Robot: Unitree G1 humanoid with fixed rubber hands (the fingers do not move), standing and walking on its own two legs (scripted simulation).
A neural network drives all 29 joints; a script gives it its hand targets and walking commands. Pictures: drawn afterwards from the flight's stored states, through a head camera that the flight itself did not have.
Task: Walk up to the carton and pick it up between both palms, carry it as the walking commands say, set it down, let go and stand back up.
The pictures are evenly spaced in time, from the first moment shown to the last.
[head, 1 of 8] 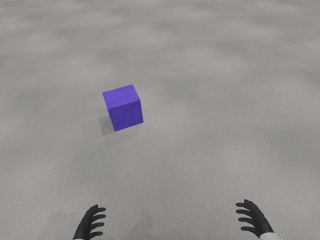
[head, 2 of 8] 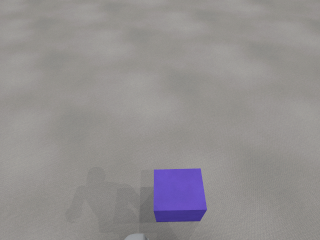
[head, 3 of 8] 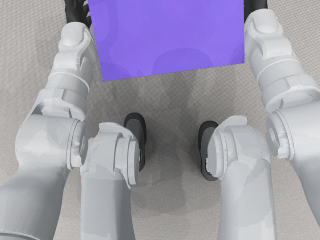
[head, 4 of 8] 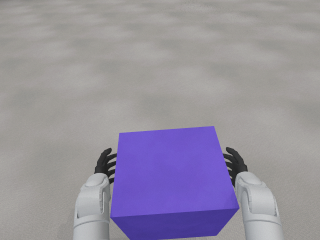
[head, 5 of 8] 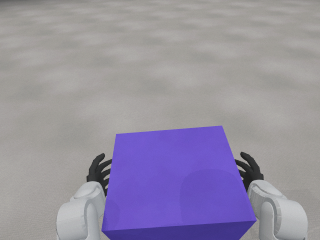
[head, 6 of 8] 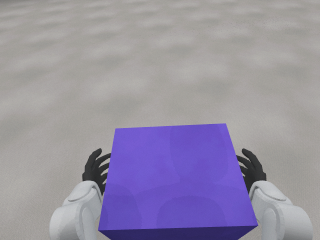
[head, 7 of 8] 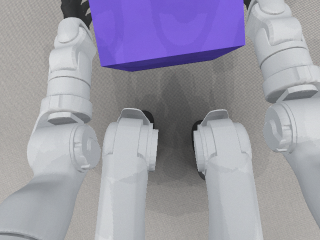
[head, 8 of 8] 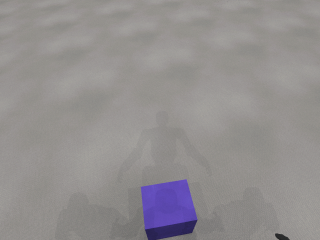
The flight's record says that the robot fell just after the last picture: no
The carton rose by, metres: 0.68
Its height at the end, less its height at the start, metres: +0.00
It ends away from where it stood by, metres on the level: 1.62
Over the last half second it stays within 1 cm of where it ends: yes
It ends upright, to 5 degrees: yes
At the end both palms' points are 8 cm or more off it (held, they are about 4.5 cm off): yes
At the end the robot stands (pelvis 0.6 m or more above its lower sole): yes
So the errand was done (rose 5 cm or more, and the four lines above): yes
